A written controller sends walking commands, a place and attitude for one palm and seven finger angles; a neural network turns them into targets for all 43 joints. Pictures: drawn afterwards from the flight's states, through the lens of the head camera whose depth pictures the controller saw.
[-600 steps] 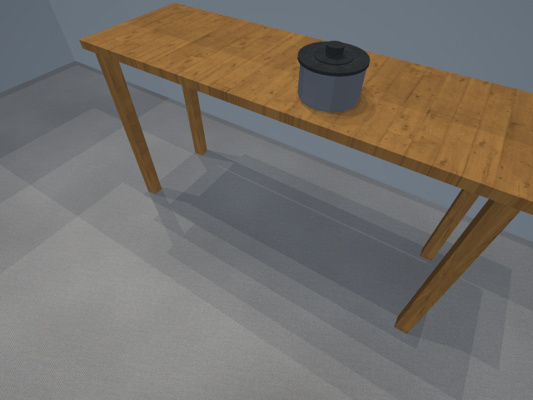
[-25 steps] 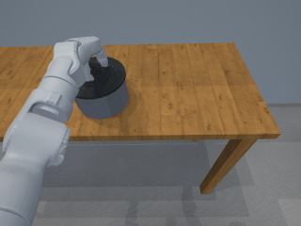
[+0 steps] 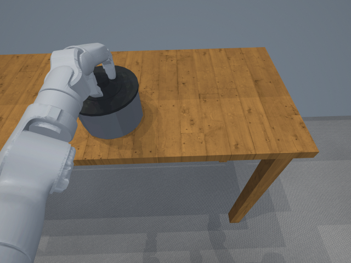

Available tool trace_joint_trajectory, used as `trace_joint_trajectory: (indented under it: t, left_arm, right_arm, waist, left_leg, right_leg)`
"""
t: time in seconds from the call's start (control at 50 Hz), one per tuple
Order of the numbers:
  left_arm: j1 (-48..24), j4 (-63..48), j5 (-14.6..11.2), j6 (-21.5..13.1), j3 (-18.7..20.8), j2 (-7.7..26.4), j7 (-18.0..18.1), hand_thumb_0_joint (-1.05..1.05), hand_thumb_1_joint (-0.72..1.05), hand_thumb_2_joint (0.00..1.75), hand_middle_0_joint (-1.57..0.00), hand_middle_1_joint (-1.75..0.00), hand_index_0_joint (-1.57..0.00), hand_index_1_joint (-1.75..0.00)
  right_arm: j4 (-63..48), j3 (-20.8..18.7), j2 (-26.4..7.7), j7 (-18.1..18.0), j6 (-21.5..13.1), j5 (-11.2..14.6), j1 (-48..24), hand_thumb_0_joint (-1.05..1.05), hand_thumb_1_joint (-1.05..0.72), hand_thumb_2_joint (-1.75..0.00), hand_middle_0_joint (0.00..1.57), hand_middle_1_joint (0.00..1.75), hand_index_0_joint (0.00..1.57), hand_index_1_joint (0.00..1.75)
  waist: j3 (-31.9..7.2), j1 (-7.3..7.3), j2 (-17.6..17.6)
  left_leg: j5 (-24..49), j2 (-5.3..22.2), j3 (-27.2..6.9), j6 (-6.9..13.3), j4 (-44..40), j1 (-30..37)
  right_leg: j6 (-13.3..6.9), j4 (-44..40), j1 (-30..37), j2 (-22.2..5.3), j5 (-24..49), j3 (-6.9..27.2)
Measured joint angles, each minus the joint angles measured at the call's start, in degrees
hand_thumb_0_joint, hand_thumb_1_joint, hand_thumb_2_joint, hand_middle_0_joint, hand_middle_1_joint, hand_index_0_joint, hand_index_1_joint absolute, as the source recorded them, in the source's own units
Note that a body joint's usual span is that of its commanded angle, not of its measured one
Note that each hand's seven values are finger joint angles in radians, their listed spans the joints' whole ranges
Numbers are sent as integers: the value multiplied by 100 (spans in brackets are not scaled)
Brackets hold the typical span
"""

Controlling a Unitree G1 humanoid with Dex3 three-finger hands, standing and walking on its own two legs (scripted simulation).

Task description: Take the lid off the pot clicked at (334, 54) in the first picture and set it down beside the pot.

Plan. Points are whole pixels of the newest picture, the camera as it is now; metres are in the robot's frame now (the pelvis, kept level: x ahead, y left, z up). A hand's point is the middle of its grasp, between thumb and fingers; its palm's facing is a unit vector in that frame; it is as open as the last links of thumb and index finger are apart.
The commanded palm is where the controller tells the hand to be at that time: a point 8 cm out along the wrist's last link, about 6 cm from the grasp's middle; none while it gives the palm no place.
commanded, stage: close the fingers and squeeze the knob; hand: left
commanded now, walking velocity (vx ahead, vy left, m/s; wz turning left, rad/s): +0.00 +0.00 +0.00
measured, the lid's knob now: (99, 80) +0.52 +0.16 +0.14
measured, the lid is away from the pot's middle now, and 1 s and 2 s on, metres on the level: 0.00 0.01 0.01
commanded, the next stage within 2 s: lift the lid straight up in 1.06 s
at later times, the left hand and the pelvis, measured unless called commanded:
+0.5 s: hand (92, 81) +0.49 +0.16 +0.16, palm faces -0.39 -0.07 -0.92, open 7.7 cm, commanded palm +0.48 +0.16 +0.22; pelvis +0.00 +0.01 +0.00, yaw +0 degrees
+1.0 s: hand (92, 80) +0.49 +0.16 +0.16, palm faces -0.40 -0.06 -0.91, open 7.7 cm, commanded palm +0.49 +0.16 +0.22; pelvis +0.00 +0.01 +0.00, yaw +0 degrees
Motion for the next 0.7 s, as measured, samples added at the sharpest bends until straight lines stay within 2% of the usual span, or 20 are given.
trace_joint_trajectory:
  t: [0.18, 0.34, 0.52, 0.7]
  left_arm:
    - [42, -61, -4, -51, 24, 86, 4, 0, 16, 90, -56, -101, -55, -101]
    - [45, -129, -10, -15, -66, -25, -6, 0, 23, 84, -63, -105, -57, -102]
    - [-40, -25, -1, 12, -73, -84, -10, 1, 27, 74, -68, -105, -59, -100]
    - [-173, 125, 2, 47, -149, -115, -22, 1, 27, 73, -70, -105, -60, -100]
  right_arm:
    - [-10, -12, -5, -12, 14, 18, -23, 0, -91, -90, 20, 30, 20, 30]
    - [-35, -18, 33, 26, -12, 7, -68, 0, -91, -90, 20, 30, 20, 30]
    - [-56, 24, 89, 40, -10, -9, -116, 0, -91, -90, 20, 30, 21, 30]
    - [-7, 22, 65, 26, 6, -12, -59, 0, -91, -90, 20, 30, 21, 30]
  waist:
    - [3, -21, -22]
    - [-34, 20, -8]
    - [-58, 35, -5]
    - [-69, 33, -18]
  left_leg:
    - [-3, -2, 12, 13, 10, -15]
    - [-4, -39, 10, 38, 1, -6]
    - [-6, -57, 14, 52, 13, -34]
    - [-7, -62, 4, 52, 31, -80]
  right_leg:
    - [13, -25, -2, -1, 20, 13]
    - [39, -22, 7, -37, 7, 13]
    - [52, 2, -27, -55, -1, 19]
    - [50, 23, -70, -61, -7, 10]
